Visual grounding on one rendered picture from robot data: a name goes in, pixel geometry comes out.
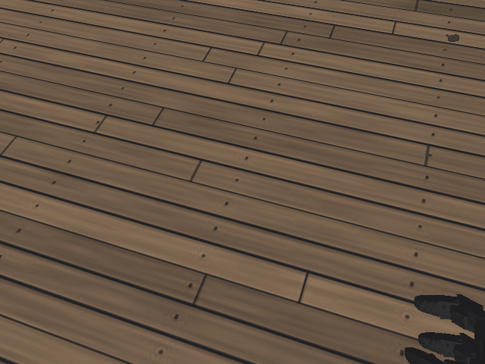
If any right robot hand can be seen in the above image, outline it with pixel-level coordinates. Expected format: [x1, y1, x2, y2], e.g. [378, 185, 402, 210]
[405, 294, 485, 364]

